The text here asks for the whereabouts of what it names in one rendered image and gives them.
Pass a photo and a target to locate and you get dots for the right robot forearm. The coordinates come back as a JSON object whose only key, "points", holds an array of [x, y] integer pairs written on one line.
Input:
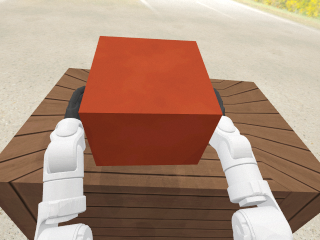
{"points": [[245, 183]]}

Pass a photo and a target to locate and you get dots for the left robot forearm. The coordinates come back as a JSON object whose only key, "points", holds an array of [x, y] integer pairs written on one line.
{"points": [[63, 172]]}

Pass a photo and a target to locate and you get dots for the carton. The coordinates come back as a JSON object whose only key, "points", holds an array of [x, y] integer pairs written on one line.
{"points": [[148, 102]]}

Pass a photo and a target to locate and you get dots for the robot right upper arm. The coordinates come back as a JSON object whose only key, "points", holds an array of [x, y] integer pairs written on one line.
{"points": [[260, 223]]}

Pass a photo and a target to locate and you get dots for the pedestal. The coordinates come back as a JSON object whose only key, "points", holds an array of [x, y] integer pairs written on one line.
{"points": [[163, 202]]}

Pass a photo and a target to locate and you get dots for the left robot hand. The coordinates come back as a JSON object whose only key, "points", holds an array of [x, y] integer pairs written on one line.
{"points": [[72, 110]]}

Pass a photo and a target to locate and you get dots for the robot left upper arm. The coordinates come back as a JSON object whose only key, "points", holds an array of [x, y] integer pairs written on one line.
{"points": [[68, 232]]}

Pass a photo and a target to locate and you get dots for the right robot hand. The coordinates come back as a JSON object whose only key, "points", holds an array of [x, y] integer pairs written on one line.
{"points": [[220, 101]]}

